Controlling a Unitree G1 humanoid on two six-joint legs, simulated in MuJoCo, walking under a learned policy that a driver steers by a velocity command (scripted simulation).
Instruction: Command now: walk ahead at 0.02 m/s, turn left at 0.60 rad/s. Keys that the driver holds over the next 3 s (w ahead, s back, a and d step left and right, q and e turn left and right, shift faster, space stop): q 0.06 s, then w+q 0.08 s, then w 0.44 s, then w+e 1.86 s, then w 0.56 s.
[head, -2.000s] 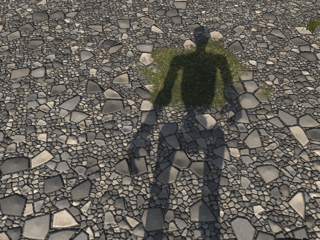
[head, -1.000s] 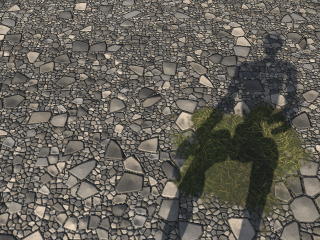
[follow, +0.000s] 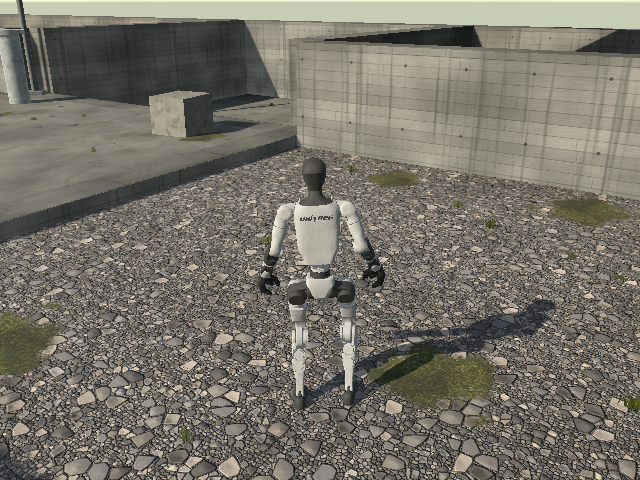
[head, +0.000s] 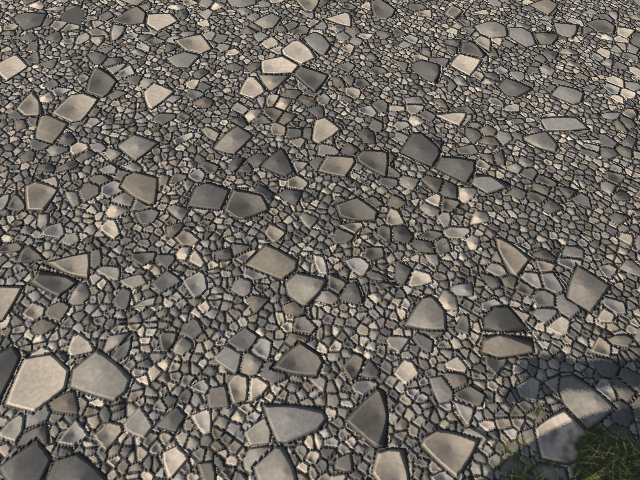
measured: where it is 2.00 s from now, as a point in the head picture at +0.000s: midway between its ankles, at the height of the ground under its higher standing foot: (347, 309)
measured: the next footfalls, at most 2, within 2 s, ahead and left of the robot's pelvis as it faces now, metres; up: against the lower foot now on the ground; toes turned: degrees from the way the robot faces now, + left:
right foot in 0.42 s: +0.15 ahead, -0.12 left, +0.00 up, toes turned +10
left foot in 0.86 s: +0.41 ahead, +0.18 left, +0.00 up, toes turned +3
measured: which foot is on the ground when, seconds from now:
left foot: down 0.00-0.42, up 0.44-0.84, down 0.86-1.00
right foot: up 0.00-0.40, down 0.42-0.88, up 0.90-1.00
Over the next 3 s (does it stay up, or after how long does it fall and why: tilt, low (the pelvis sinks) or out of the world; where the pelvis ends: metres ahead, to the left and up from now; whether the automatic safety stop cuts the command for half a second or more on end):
stays up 1.28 -0.49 0.00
